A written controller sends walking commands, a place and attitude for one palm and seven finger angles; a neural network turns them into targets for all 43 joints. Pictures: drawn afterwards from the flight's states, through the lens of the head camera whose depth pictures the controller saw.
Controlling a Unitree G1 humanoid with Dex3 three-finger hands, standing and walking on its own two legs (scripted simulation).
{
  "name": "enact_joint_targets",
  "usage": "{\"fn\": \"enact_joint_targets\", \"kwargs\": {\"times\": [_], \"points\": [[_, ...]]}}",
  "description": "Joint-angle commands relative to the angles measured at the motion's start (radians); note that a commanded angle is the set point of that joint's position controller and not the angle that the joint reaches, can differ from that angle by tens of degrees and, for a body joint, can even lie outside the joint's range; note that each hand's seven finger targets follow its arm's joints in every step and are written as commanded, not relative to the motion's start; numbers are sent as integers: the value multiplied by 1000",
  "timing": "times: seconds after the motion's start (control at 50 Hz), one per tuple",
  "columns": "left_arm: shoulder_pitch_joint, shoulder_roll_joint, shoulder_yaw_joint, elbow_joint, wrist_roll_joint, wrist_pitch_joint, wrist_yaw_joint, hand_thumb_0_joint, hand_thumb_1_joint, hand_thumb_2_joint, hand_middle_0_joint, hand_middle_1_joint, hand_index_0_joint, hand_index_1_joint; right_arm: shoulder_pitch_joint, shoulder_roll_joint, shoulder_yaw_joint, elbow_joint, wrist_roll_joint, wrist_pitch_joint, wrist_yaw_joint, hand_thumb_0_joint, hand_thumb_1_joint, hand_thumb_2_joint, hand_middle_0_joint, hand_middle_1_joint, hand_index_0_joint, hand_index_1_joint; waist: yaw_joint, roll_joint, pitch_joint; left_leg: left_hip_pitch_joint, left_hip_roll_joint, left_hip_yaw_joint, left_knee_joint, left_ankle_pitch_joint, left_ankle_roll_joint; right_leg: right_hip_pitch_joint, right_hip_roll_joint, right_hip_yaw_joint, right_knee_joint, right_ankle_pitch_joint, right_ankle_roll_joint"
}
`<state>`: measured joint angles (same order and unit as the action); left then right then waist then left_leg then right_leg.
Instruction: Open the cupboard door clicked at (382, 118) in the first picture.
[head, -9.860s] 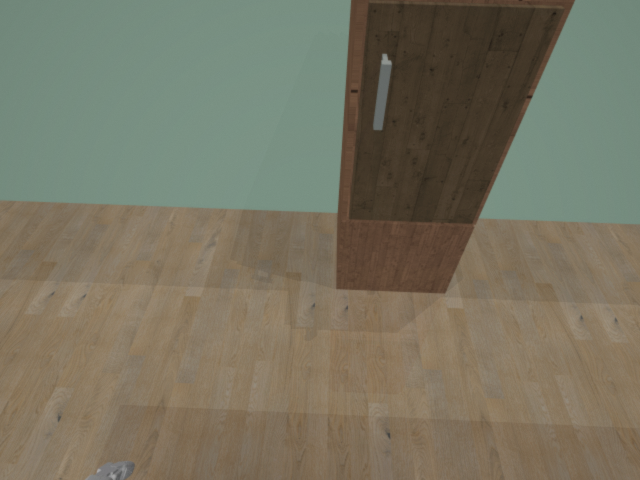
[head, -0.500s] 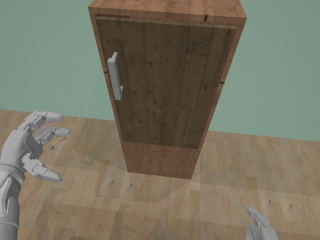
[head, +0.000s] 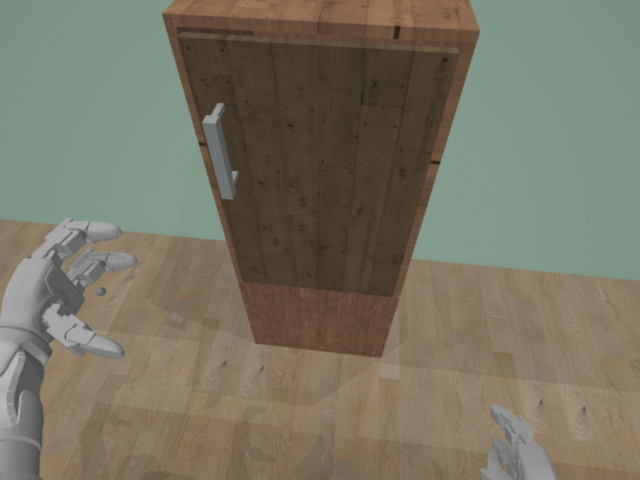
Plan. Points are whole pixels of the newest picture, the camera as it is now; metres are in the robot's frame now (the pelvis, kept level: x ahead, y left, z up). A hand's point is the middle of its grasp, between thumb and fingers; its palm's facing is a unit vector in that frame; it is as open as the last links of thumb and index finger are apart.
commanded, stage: move the hooked fingers beside the handle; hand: left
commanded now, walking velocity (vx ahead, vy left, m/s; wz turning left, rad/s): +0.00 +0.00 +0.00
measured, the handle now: (224, 153) +0.58 +0.20 +0.08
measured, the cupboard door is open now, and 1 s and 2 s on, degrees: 0 0 0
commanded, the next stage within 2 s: none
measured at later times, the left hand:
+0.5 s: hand (128, 237) +0.38 +0.27 +0.10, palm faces -0.04 -1.00 -0.01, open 14.0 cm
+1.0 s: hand (150, 205) +0.44 +0.27 +0.10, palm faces -0.04 -1.00 +0.00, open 14.0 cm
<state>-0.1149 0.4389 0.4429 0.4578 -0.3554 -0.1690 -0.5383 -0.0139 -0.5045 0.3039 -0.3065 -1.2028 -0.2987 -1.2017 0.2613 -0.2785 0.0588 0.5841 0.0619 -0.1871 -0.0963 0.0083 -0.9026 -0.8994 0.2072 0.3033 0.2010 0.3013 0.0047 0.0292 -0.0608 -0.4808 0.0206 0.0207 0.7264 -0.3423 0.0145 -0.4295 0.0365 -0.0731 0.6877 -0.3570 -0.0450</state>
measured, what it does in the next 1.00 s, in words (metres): stands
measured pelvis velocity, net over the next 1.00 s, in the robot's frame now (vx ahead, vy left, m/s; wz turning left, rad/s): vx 0.00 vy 0.02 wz -0.01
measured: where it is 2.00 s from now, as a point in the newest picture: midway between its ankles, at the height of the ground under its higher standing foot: outside the picture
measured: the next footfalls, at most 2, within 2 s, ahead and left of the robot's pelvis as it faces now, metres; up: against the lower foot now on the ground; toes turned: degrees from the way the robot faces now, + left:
none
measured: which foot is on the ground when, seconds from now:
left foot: down 0.00-1.00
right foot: down 0.00-1.00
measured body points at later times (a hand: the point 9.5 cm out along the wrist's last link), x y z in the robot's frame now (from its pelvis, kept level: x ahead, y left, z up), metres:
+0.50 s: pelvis +0.00 +0.02 +0.00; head +0.05 +0.03 +0.44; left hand +0.37 +0.33 +0.10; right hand +0.11 -0.24 -0.10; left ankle +0.02 +0.11 -0.72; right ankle +0.00 -0.09 -0.72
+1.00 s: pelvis +0.00 +0.02 -0.01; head +0.07 +0.04 +0.43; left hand +0.43 +0.32 +0.10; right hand +0.07 -0.25 -0.11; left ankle +0.02 +0.11 -0.72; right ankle +0.00 -0.09 -0.72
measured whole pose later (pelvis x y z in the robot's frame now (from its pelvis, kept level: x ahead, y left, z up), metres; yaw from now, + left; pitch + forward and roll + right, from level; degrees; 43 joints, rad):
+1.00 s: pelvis +0.00 +0.02 -0.01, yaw -1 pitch +12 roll -2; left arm -0.71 0.56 0.40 1.05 -0.20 -0.27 -0.47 -0.01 -0.51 0.30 -0.30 -1.20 -0.30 -1.20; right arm 0.35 -0.29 0.05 0.62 0.05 -0.04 -0.07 0.00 -0.90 -0.90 0.21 0.30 0.20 0.30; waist -0.09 0.01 -0.07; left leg -0.65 0.01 0.03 0.80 -0.37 0.04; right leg -0.59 0.03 -0.06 0.75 -0.36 -0.02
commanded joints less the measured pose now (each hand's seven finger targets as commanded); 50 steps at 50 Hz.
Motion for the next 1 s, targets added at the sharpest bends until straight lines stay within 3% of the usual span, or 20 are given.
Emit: {"fn": "enact_joint_targets", "kwargs": {"times": [0.0, 0.06, 0.12, 0.16, 0.24, 0.28, 0.34, 0.4, 0.42, 0.44, 0.5, 0.56, 0.64, 0.68, 0.72, 0.76, 0.8, 0.86, 0.9, 0.98], "points": [[-380, 302, 76, -132, -22, -65, 1, 0, -500, 300, -300, -1200, -300, -1200, -30, -137, -58, -123, 4, -50, -21, 0, -900, -900, 200, 300, 200, 300, -25, 50, -182, 103, -27, -32, -71, 166, 23, 49, -27, 106, -115, 216, 36], [-435, 286, 30, -137, -10, -71, -13, 0, -500, 300, -300, -1200, -300, -1200, -23, -138, -59, -120, 5, -52, -25, 0, -900, -900, 200, 300, 200, 300, -28, 97, -242, 145, -28, -34, -66, 192, 25, 48, -24, 96, -103, 239, 28], [-461, 294, 28, -76, -10, -71, -12, 0, -500, 300, -300, -1200, -300, -1200, -7, -149, -61, -114, 4, -46, -26, 0, -900, -900, 200, 300, 200, 300, -31, 7, -234, 125, -22, -48, -66, 190, 25, 38, -16, 83, -96, 230, 26], [-486, 288, 23, -55, -4, -70, -8, 0, -500, 300, -300, -1200, -300, -1200, -4, -149, -62, -112, 5, -41, -22, 0, -900, -900, 200, 300, 200, 300, -31, 25, -248, 127, -24, -44, -71, 190, 25, 31, -19, 80, -90, 237, 27], [-528, 373, 89, 21, 18, -65, 23, 0, -500, 300, -300, -1200, -300, -1200, 9, -155, -60, -115, 1, -20, -15, 0, -900, -900, 200, 300, 200, 300, -14, 24, -237, 81, -25, -48, -77, 176, 21, 40, -17, 74, -79, 213, 20], [-554, 341, 59, 14, 32, -76, 37, 0, -500, 300, -300, -1200, -300, -1200, 17, -150, -62, -121, 0, -14, -9, 0, -900, -900, 200, 300, 200, 300, -17, 68, -255, 107, -24, -48, -80, 181, 19, 22, -15, 66, -71, 212, 18], [-623, 361, 63, 25, 43, -96, 50, 0, -500, 300, -300, -1200, -300, -1200, 39, -156, -65, -117, -4, -3, -5, 0, -900, -900, 200, 300, 200, 300, -27, 64, -291, 123, -20, -52, -70, 211, 19, 19, -7, 63, -59, 236, 16], [-610, 342, 54, 18, 50, -116, 51, 0, -500, 300, -300, -1200, -300, -1200, 60, -157, -73, -115, -6, 5, -1, 0, -900, -900, 200, 300, 200, 300, -27, 89, -344, 173, -15, -56, -65, 265, 15, 12, -3, 55, -47, 271, 14], [-608, 332, 47, 27, 39, -118, 45, 0, -500, 300, -300, -1200, -300, -1200, 66, -160, -72, -117, -7, 9, 1, 0, -900, -900, 200, 300, 200, 300, -27, 51, -345, 170, -14, -60, -59, 294, 15, 24, 2, 51, -42, 297, 11], [-611, 338, 52, 20, 41, -119, 42, 0, -500, 300, -300, -1200, -300, -1200, 71, -161, -75, -115, -7, 13, 2, 0, -900, -900, 200, 300, 200, 300, -26, 65, -363, 182, -11, -57, -57, 320, 15, 23, 0, 52, -38, 321, 14], [-636, 301, 13, 59, 48, -105, 39, 0, -500, 300, -300, -1200, -300, -1200, 79, -162, -76, -105, -4, 26, 5, 0, -900, -900, 200, 300, 200, 300, -41, 84, -302, 184, -5, -69, -66, 308, 7, -41, 2, 38, -43, 280, 12], [-679, 283, -12, 105, 55, -87, 49, 0, -500, 300, -300, -1200, -300, -1200, 90, -167, -76, -99, -4, 40, 7, 0, -900, -900, 200, 300, 200, 300, -56, 44, -269, 167, -4, -74, -68, 293, 9, -65, 3, 34, -47, 266, 14], [-732, 322, 18, 112, 72, -103, 81, 0, -500, 300, -300, -1200, -300, -1200, 110, -170, -80, -95, -11, 55, 11, 0, -900, -900, 200, 300, 200, 300, -52, 52, -322, 196, -2, -83, -60, 330, 2, -66, 4, 34, -36, 273, 11], [-794, 320, 9, 136, 84, -121, 95, 0, -500, 300, -300, -1200, -300, -1200, 116, -169, -77, -86, -14, 62, 12, 0, -900, -900, 200, 300, 200, 300, -63, 64, -321, 194, -2, -85, -57, 310, 1, -84, 4, 35, -33, 253, 12], [-858, 360, 30, 151, 92, -146, 103, 0, -500, 300, -300, -1200, -300, -1200, 125, -174, -78, -72, -17, 70, 11, 0, -900, -900, 200, 300, 200, 300, -68, 72, -332, 189, -1, -84, -45, 313, 2, -82, 6, 39, -26, 257, 9], [-861, 377, 42, 180, 102, -160, 103, 0, -500, 300, -300, -1200, -300, -1200, 130, -174, -78, -70, -19, 76, 13, 0, -900, -900, 200, 300, 200, 300, -63, 83, -368, 199, -1, -82, -40, 331, 1, -72, 4, 44, -21, 275, 11], [-868, 373, 32, 229, 111, -165, 96, 0, -500, 300, -300, -1200, -300, -1200, 136, -173, -77, -65, -18, 84, 15, 0, -900, -900, 200, 300, 200, 300, -69, 97, -361, 194, 1, -81, -35, 331, 0, -89, 4, 42, -20, 269, 11], [-924, 392, 22, 343, 120, -155, 77, 0, -500, 300, -300, -1200, -300, -1200, 148, -180, -72, -51, -17, 102, 14, 0, -900, -900, 200, 300, 200, 300, -90, 53, -315, 120, -1, -72, -26, 284, 11, -95, 4, 47, -20, 266, 15], [-980, 364, -22, 388, 132, -152, 66, 0, -500, 300, -300, -1200, -300, -1200, 152, -180, -70, -51, -14, 110, 13, 0, -900, -900, 200, 300, 200, 300, -107, 73, -287, 103, -1, -73, -26, 244, 14, -135, 3, 44, -20, 229, 15], [-1067, 405, -6, 424, 136, -178, 63, 0, -500, 300, -300, -1200, -300, -1200, 180, -191, -74, -40, -21, 122, 12, 0, -900, -900, 200, 300, 200, 300, -120, 74, -347, 109, 0, -78, -3, 233, 16, -155, 5, 52, -9, 212, 17]]}}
